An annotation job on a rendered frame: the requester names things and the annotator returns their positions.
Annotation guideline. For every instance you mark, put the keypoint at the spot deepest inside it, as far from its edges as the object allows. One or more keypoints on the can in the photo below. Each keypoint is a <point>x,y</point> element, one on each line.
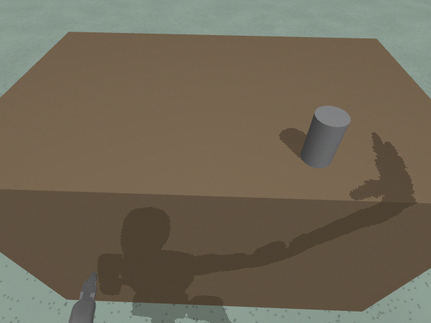
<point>326,131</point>

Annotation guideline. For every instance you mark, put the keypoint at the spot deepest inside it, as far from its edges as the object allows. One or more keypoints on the left robot hand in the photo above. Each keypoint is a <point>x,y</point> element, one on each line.
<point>83,311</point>

